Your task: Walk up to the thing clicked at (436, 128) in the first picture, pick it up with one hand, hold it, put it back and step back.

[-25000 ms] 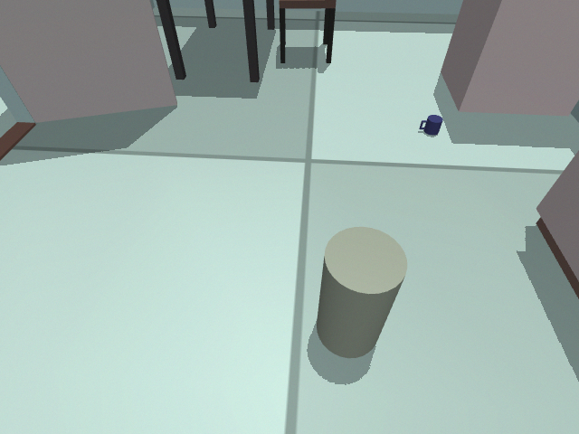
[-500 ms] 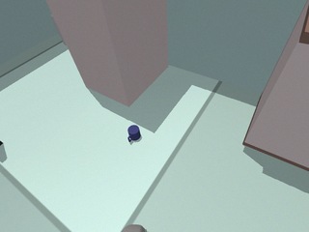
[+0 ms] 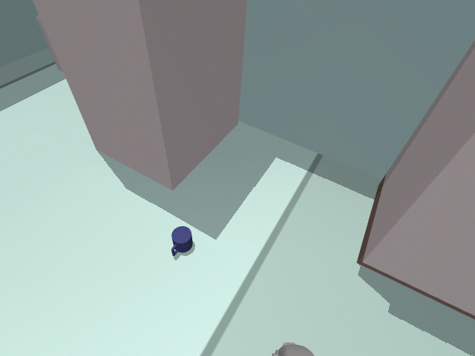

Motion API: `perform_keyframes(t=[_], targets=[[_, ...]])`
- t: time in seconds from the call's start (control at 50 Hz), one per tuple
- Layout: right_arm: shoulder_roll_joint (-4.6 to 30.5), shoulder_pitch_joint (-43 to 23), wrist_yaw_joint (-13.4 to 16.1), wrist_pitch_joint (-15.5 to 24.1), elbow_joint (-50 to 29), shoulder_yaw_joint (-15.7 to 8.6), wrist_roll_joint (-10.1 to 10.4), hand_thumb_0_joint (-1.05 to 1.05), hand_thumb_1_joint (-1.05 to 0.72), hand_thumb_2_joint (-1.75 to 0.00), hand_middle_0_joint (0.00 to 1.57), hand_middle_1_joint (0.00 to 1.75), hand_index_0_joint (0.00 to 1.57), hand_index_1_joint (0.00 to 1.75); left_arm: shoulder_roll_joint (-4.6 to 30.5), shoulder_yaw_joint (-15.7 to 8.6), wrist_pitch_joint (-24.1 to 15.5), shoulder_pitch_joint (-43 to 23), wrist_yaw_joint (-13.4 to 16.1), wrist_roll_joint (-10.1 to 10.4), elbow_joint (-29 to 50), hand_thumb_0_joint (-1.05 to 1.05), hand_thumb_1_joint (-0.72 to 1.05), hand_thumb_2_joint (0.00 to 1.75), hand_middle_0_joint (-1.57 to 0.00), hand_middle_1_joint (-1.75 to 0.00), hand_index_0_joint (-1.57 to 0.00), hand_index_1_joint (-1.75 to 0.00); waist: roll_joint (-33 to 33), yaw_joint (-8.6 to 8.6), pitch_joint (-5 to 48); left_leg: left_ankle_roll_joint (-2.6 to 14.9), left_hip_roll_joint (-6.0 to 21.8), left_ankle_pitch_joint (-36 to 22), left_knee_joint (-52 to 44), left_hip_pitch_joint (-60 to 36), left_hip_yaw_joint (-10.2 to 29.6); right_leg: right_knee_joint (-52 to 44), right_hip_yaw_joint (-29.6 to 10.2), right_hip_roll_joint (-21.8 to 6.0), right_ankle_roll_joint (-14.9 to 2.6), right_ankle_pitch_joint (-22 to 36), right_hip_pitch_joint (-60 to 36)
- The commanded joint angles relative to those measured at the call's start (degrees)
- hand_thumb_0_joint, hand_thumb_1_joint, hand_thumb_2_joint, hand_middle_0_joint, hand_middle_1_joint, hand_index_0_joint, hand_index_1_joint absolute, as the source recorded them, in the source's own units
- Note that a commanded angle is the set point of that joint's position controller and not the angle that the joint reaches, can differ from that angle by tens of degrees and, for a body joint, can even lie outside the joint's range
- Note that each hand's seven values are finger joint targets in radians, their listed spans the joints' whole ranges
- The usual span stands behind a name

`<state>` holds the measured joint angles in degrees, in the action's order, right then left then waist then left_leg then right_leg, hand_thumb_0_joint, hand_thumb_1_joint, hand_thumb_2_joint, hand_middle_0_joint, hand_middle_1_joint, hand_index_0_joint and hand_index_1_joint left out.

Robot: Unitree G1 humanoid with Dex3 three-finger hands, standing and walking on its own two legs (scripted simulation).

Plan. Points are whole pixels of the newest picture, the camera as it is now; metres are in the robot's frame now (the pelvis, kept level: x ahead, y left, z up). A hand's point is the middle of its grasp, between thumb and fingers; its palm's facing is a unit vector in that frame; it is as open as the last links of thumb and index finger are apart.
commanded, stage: walk up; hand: left
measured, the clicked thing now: (180, 242) +0.71 +0.23 -0.73
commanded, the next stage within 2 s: none
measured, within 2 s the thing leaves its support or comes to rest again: neither
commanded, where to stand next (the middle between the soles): +0.33 +0.00 m, yaw -1 degrees
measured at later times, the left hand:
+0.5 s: hand (108, 324) +0.21 +0.24 -0.12, palm faces -0.03 -0.91 -0.40, open 7.4 cm
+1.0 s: hand (106, 285) +0.30 +0.29 -0.17, palm faces -0.08 -0.93 -0.36, open 7.4 cm
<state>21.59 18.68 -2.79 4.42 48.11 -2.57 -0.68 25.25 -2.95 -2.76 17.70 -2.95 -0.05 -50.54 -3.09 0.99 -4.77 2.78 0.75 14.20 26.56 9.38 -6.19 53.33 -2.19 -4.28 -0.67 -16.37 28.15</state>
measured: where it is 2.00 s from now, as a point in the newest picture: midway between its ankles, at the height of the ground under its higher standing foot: (229, 354)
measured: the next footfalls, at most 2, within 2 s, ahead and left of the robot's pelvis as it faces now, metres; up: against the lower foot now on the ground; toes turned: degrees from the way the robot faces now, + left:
right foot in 0.20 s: +0.21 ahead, -0.15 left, +0.00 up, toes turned -4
left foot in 0.64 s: +0.32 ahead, +0.13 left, +0.00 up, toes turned +0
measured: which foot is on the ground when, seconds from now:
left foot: down 0.00-0.22, up 0.24-0.62, down 0.64-1.00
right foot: up 0.00-0.18, down 0.20-0.66, up 0.68-1.00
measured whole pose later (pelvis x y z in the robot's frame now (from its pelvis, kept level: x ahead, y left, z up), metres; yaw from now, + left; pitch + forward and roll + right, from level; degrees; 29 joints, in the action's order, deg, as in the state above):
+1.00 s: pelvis +0.24 +0.02 -0.01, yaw -3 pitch -3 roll +0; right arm 21.9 14.2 -0.3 2.1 49.5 -1.2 -0.8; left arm 23.7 -2.1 -0.4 14.2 -0.5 0.0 -53.8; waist -1.9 0.6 -6.9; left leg 1.2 2.7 15.7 35.8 16.8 -5.1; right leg 42.1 -0.3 -2.9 -0.9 -19.2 20.9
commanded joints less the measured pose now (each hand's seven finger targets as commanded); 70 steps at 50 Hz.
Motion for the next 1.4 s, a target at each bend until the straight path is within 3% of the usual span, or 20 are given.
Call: perform_keyframes(t=[0.0,0.1,0.16,0.18,0.2,0.24,0.3,0.36,0.46,0.6,0.64,0.68,0.76,0.94,1.0,1.04,1.08,1.16,1.24,1.38], targets=[[16.5,1.7,0.8,1.6,-4.1,-5.3,0.4,0.0,-0.9,-0.9,0.2,0.3,0.2,0.3,8.8,-2.6,-0.9,-2.2,-0.3,-0.6,4.8,0.0,0.9,0.9,-0.2,-0.3,-0.2,-0.3,11.0,1.49,-0.8,9.98,13.7,-2.9,-13.5,-2.2,11.7,-8.8,2.2,-1.5,0.58,2.7,3.5],[16.0,0.9,0.8,0.7,-5.0,-4.9,0.3,0.0,-0.9,-0.9,0.2,0.3,0.2,0.3,7.4,-2.5,-2.0,-3.8,-0.1,-0.4,4.7,0.0,0.9,0.9,-0.2,-0.3,-0.2,-0.3,10.1,0.73,0.5,8.66,12.8,-14.9,-6.3,-0.7,8.6,-19.2,5.0,0.9,-0.76,5.9,-5.4],[13.6,0.8,0.9,-0.1,-6.2,-3.9,0.7,0.0,-0.9,-0.9,0.2,0.3,0.2,0.3,9.5,-3.8,-2.9,4.3,0.9,-0.6,1.9,0.0,0.9,0.9,-0.2,-0.3,-0.2,-0.3,2.5,-3.63,6.2,5.41,9.5,-15.8,9.1,3.7,5.7,-26.7,5.8,3.9,-2.13,7.7,-23.0],[10.7,2.8,0.9,0.0,-6.5,-2.8,0.9,0.0,-0.9,-0.9,0.2,0.3,0.2,0.3,12.7,-5.0,-3.4,8.8,1.5,-0.9,1.1,0.0,0.9,0.9,-0.2,-0.3,-0.2,-0.3,-5.6,-5.63,9.9,3.35,5.7,-10.2,21.9,10.1,2.9,-29.7,-2.2,-1.2,-4.29,3.8,-31.6],[7.8,4.9,0.8,0.0,-7.3,-1.5,0.8,0.0,-0.9,-0.9,0.2,0.3,0.2,0.3,17.1,-6.1,-3.7,11.1,2.1,-0.8,1.9,0.0,0.9,0.9,-0.2,-0.3,-0.2,-0.3,-14.7,-5.59,11.9,0.64,-0.6,14.0,32.8,21.5,1.4,-33.7,-24.3,-15.6,-8.56,-0.9,-37.9],[15.2,2.6,1.8,-1.3,-4.8,-3.6,0.1,0.0,-0.9,-0.9,0.2,0.3,0.2,0.3,17.9,-5.7,-3.1,6.2,2.1,0.4,3.1,0.0,0.9,0.9,-0.2,-0.3,-0.2,-0.3,-7.0,-4.97,5.1,-0.29,1.7,18.3,38.7,26.5,8.1,-37.9,-34.1,-21.2,-16.09,-7.7,-29.1],[13.8,3.0,1.1,-1.4,-2.3,-3.5,1.1,0.0,-0.9,-0.9,0.2,0.3,0.2,0.3,13.0,-4.2,-3.2,2.7,2.5,0.8,4.3,0.0,0.9,0.9,-0.2,-0.3,-0.2,-0.3,-3.9,-2.45,2.1,-0.6,3.5,9.7,35.8,24.4,10.8,-36.4,-15.8,-12.7,-11.16,7.9,-24.4],[12.1,4.1,0.4,-2.0,-1.5,-3.4,0.4,0.0,-0.9,-0.9,0.2,0.3,0.2,0.3,12.6,-3.8,-3.6,1.6,2.4,0.4,4.9,0.0,0.9,0.9,-0.2,-0.3,-0.2,-0.3,-5.5,-1.33,1.4,-1.72,3.1,4.6,32.2,19.4,8.5,-36.6,-7.5,-9.4,-11.26,14.9,-17.8],[12.3,-0.4,-0.9,-2.0,-2.2,-4.2,-0.4,0.0,-0.9,-0.9,0.2,0.3,0.2,0.3,13.5,-4.4,-3.2,-0.5,1.8,-0.7,7.1,0.0,0.9,0.9,-0.2,-0.3,-0.2,-0.3,-7.4,-1.88,-1.0,-3.71,4.9,0.4,19.3,17.7,5.3,-40.6,-4.0,-8.5,-11.98,-6.6,-12.5],[12.1,3.3,1.4,0.0,1.3,-4.4,-0.7,0.0,-0.9,-0.9,0.2,0.3,0.2,0.3,9.6,-1.6,-1.0,-1.6,2.4,-0.4,7.2,0.0,0.9,0.9,-0.2,-0.3,-0.2,-0.3,2.6,1.7,4.5,-1.29,1.3,-4.5,3.0,-4.4,3.8,-18.6,0.4,-5.7,-7.29,7.8,-4.6],[19.7,5.0,2.0,0.8,0.1,-5.8,-1.3,0.0,-0.9,-0.9,0.2,0.3,0.2,0.3,4.3,-0.1,-0.4,4.2,2.4,0.4,7.2,0.0,0.9,0.9,-0.2,-0.3,-0.2,-0.3,20.6,0.35,5.6,4.87,19.3,0.3,-8.6,-7.7,33.4,2.3,3.7,6.5,-1.68,-14.2,5.4],[21.1,2.2,2.0,0.2,-0.6,-6.6,0.4,0.0,-0.9,-0.9,0.2,0.3,0.2,0.3,11.5,-1.9,0.6,3.9,3.6,-0.4,4.0,0.0,0.9,0.9,-0.2,-0.3,-0.2,-0.3,14.4,0.57,3.4,12.46,23.8,5.0,-10.3,-3.1,38.3,10.4,-0.8,2.5,-2.33,-15.8,5.5],[16.0,-0.3,2.8,0.8,-1.5,-4.3,0.4,0.0,-0.9,-0.9,0.2,0.3,0.2,0.3,9.8,-2.0,0.8,4.1,2.9,0.3,1.9,0.0,0.9,0.9,-0.2,-0.3,-0.2,-0.3,13.3,-1.11,3.8,6.09,13.8,-19.0,-5.9,-0.9,16.9,5.3,-2.9,1.5,-1.64,-7.5,0.2],[15.2,-5.4,3.4,-1.0,-2.3,-3.0,0.3,0.0,-0.9,-0.9,0.2,0.3,0.2,0.3,6.9,-1.6,1.5,0.0,3.2,-0.1,-1.1,0.0,0.9,0.9,-0.2,-0.3,-0.2,-0.3,13.6,-1.12,4.9,8.38,14.5,-22.8,-0.2,6.8,11.9,-12.2,3.9,2.4,0.05,-2.2,-11.7],[12.8,-9.2,3.2,-2.1,-2.2,-1.7,1.1,0.0,-0.9,-0.9,0.2,0.3,0.2,0.3,7.3,-1.8,0.9,1.7,3.4,-0.6,-3.3,0.0,0.9,0.9,-0.2,-0.3,-0.2,-0.3,8.6,-3.56,5.9,4.34,11.8,-7.2,4.4,13.0,10.6,-23.2,3.2,2.6,-1.79,4.5,-20.6],[8.5,-6.3,3.0,-2.7,-1.3,-0.4,1.6,0.0,-0.9,-0.9,0.2,0.3,0.2,0.3,11.7,-2.3,-0.1,-3.3,3.6,-1.6,-1.9,0.0,0.9,0.9,-0.2,-0.3,-0.2,-0.3,-5.6,-0.54,4.6,-1.0,4.3,5.2,12.8,14.9,6.3,-33.4,-16.9,-9.8,-6.04,3.4,-16.9],[11.2,-5.1,3.5,-3.2,2.4,-1.4,1.2,0.0,-0.9,-0.9,0.2,0.3,0.2,0.3,13.6,-2.0,0.3,-11.7,3.2,-0.9,-0.7,0.0,0.9,0.9,-0.2,-0.3,-0.2,-0.3,-7.1,0.54,1.8,-1.52,1.8,14.3,15.8,4.6,5.8,-34.7,-19.0,-14.4,-11.95,-1.9,-3.7],[11.9,-7.3,2.9,-2.3,5.8,-1.1,1.3,0.0,-0.9,-0.9,0.2,0.3,0.2,0.3,8.9,-0.5,0.7,-12.8,3.1,-0.4,-2.3,0.0,0.9,0.9,-0.2,-0.3,-0.2,-0.3,-5.6,0.5,4.1,-0.58,4.5,-0.2,1.1,0.7,8.6,-31.0,-5.9,-4.9,-2.89,-0.2,-7.8],[12.3,-10.6,2.4,-2.1,7.5,-0.2,0.5,0.0,-0.9,-0.9,0.2,0.3,0.2,0.3,8.2,-0.4,1.2,-12.6,2.5,-0.2,-4.3,0.0,0.9,0.9,-0.2,-0.3,-0.2,-0.3,-3.4,-1.43,2.7,-0.42,5.4,8.6,-3.7,4.2,11.0,-35.2,-6.4,-3.6,-1.92,-13.1,-9.9],[11.4,-12.0,2.4,-1.3,11.6,0.8,0.3,0.0,-0.9,-0.9,0.2,0.3,0.2,0.3,7.4,-0.1,0.8,-14.8,2.6,0.1,-7.5,0.0,0.9,0.9,-0.2,-0.3,-0.2,-0.3,2.4,-1.59,3.9,-1.23,6.3,-0.9,-8.0,3.5,10.7,-35.4,-4.1,-3.2,-1.73,0.3,-16.6]])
